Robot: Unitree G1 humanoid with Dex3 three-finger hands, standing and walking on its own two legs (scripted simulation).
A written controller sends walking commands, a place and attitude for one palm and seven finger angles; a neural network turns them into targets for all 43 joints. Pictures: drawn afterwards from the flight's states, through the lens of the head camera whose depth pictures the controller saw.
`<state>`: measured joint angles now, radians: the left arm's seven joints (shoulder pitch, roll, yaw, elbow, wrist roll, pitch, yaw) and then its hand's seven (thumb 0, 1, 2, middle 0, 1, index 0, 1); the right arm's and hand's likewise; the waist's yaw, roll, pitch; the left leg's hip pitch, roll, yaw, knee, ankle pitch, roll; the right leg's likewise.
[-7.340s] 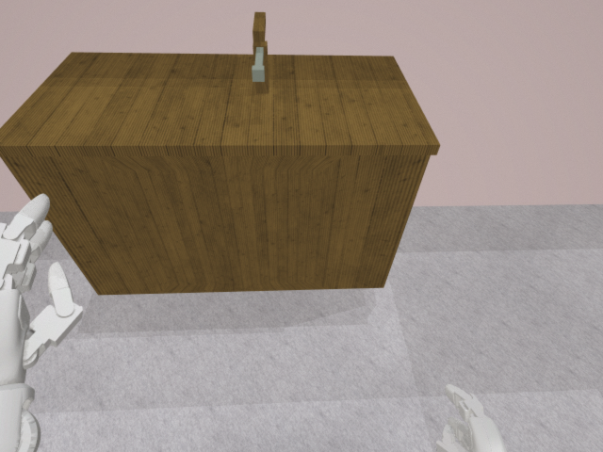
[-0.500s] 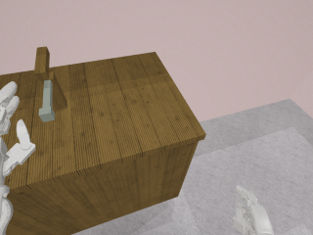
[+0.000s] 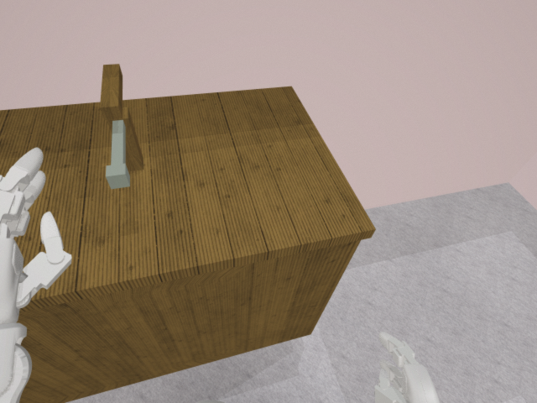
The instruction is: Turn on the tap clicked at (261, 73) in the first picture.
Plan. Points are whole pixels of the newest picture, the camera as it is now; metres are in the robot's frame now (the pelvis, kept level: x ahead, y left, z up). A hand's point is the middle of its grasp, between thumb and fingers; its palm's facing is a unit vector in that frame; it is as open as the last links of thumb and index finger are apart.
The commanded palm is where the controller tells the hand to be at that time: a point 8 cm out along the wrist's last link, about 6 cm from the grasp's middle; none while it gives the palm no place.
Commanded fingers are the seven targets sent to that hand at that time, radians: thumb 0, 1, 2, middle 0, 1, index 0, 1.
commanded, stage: look again from close up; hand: left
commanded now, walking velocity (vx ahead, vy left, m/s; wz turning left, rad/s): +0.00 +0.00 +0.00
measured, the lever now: (118, 176) +0.40 +0.28 +0.09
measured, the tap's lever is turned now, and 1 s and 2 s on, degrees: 0 0 0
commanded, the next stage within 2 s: come to a stop and stand still in 0.34 s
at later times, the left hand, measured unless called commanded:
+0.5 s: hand (86, 234) +0.25 +0.24 +0.16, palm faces +0.39 -0.84 -0.37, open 7.4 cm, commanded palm +0.19 +0.27 +0.18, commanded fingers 0.00 0.90 0.90 -0.20 -0.30 -0.20 -0.30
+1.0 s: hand (103, 232) +0.26 +0.23 +0.16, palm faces +0.28 -0.88 -0.39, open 7.4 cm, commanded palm +0.20 +0.27 +0.18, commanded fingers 0.00 0.90 0.90 -0.20 -0.30 -0.20 -0.30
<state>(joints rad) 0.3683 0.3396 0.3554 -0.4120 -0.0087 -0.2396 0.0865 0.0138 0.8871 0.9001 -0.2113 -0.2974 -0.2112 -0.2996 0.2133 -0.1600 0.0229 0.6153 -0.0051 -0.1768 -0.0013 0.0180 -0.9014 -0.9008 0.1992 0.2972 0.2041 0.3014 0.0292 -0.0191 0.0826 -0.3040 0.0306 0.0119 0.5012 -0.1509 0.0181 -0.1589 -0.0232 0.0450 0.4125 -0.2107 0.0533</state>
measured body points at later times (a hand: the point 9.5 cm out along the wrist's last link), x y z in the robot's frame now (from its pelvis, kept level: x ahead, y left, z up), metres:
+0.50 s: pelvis +0.03 -0.01 +0.00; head +0.05 +0.01 +0.45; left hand +0.22 +0.28 +0.18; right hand +0.21 -0.23 -0.07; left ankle +0.08 +0.10 -0.74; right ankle +0.01 -0.17 -0.74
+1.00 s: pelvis +0.03 +0.00 +0.00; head +0.05 +0.01 +0.45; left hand +0.24 +0.27 +0.18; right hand +0.20 -0.24 -0.06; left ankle +0.08 +0.10 -0.74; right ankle +0.01 -0.17 -0.74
